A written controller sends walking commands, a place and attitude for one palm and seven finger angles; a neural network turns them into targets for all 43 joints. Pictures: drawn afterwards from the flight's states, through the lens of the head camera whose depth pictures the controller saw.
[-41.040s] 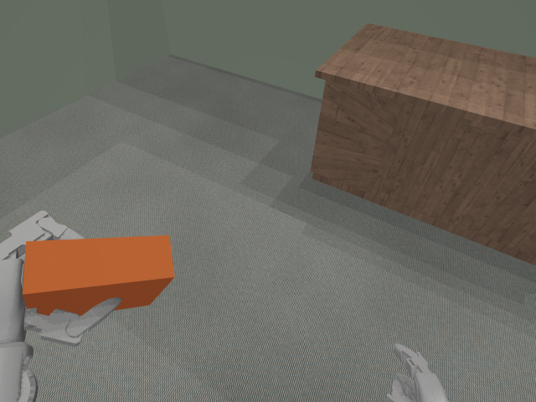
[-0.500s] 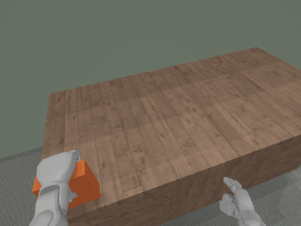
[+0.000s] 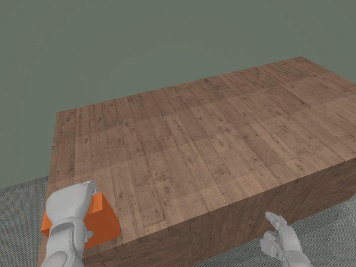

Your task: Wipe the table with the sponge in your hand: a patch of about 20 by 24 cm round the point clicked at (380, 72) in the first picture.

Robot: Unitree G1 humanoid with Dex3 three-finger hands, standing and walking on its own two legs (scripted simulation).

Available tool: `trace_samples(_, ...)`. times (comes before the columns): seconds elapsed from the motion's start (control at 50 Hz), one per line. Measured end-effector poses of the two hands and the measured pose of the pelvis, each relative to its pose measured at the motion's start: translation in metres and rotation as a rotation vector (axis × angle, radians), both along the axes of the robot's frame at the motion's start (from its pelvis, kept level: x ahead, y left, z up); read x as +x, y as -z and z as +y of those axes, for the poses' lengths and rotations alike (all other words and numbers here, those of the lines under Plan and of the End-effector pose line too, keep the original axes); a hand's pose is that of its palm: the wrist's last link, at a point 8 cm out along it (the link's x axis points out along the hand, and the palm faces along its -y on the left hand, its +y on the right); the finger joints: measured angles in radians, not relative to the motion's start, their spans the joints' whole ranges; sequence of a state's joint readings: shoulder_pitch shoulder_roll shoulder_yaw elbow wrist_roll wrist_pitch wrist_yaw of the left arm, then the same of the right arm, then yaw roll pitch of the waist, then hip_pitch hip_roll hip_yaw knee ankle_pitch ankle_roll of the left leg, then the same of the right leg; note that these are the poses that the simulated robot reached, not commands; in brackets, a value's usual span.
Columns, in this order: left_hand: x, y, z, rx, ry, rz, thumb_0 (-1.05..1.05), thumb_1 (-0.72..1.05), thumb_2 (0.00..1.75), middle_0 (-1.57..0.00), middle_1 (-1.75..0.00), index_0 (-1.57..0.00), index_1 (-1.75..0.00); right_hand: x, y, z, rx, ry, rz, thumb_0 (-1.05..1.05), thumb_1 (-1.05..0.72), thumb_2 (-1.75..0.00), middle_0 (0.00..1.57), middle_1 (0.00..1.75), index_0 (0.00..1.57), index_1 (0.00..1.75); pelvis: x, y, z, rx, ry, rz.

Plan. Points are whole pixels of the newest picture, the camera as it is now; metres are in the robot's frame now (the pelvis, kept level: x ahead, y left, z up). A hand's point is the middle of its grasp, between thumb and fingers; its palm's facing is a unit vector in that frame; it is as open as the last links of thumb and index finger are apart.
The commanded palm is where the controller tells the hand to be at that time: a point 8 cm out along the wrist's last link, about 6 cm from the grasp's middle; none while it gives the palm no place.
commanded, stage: move the sponge above the wiping area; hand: left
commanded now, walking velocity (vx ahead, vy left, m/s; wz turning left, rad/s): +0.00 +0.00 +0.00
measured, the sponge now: (88, 228) +0.20 +0.27 -0.04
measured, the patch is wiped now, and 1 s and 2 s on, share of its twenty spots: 0.00 0.00 0.20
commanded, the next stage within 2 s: lower the sponge onto the table in 0.26 s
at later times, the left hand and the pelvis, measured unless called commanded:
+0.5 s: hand (79, 212) +0.21 +0.28 +0.02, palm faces -0.04 -0.13 -0.99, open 9.2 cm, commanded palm +0.18 +0.27 +0.08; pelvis +0.00 +0.01 +0.00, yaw +0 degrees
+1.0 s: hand (85, 219) +0.20 +0.27 +0.00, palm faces -0.05 -0.13 -0.99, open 9.2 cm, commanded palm +0.17 +0.26 +0.07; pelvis +0.00 +0.01 +0.00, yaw +0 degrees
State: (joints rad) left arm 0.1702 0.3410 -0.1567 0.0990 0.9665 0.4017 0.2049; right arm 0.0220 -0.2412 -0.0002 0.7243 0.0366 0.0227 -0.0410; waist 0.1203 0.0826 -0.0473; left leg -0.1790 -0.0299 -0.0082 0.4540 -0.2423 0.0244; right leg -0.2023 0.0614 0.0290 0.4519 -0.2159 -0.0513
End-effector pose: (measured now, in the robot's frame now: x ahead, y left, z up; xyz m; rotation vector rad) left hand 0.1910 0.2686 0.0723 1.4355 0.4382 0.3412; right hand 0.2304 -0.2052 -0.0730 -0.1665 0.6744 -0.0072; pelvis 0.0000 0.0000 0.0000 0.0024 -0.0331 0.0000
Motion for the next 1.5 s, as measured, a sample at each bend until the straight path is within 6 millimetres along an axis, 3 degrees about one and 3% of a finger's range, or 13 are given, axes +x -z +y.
trace_samples(0.28, -0.004, 0.002, 0.003, -0.01, 0.005, 0.013, -0.01, -0.45, 1.08, -0.82, -1.41, -0.83, -1.42, 0.01, -0.007, 0.008, -0.008, -0.023, -0.023, 0.01, -0.9, -0.9, 0.2, 0.3, 0.2, 0.3, 0.001, 0.0, 0.002, -0.003, -0.004, -0.005)
trace_samples(0.68, -0.002, 0.001, 0.006, -0.021, 0.01, 0.008, -0.01, -0.45, 1.08, -0.82, -1.41, -0.83, -1.42, 0.006, -0.003, 0.011, -0.006, -0.019, 0.004, 0.01, -0.9, -0.9, 0.2, 0.3, 0.2, 0.3, 0.003, -0.001, 0.008, -0.005, 0.001, 0.001)
trace_samples(1.0, -0.006, 0.013, -0.006, -0.019, 0.022, 0.015, -0.01, -0.45, 1.08, -0.82, -1.41, -0.83, -1.42, 0.008, -0.005, 0.016, 0.01, -0.035, -0.009, 0.01, -0.9, -0.9, 0.2, 0.3, 0.2, 0.3, -0.001, 0.001, 0.006, -0.003, -0.001, 0.004)
trace_samples(1.5, -0.002, 0.027, -0.001, 0.021, 0.007, 0.043, -0.01, -0.45, 1.08, -0.82, -1.41, -0.83, -1.42, -0.017, 0.011, -0.013, -0.014, 0.043, 0.038, 0.01, -0.9, -0.9, 0.2, 0.3, 0.2, 0.3, -0.004, 0.003, 0.0, 0.0, 0.0, 0.035)
